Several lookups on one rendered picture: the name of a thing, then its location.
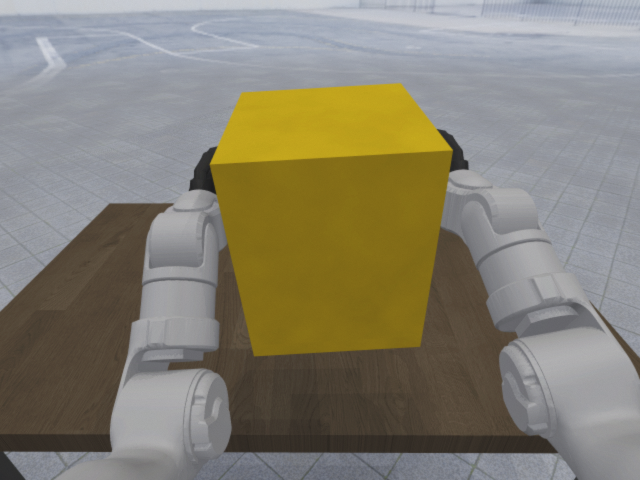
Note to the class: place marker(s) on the robot right upper arm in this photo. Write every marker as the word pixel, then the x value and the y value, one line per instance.
pixel 575 388

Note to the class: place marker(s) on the right robot forearm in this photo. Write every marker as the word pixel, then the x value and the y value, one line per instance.
pixel 529 291

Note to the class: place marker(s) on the left robot forearm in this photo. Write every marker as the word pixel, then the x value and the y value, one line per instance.
pixel 180 276

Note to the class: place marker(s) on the robot right hand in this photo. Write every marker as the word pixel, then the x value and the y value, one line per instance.
pixel 457 162

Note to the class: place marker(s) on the robot left hand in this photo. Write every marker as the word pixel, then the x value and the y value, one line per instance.
pixel 203 179

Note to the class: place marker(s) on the table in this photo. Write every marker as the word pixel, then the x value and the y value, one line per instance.
pixel 64 342

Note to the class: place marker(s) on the robot left upper arm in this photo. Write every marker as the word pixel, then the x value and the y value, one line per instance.
pixel 166 426

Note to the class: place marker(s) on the carton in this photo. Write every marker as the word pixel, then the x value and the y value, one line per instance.
pixel 331 200

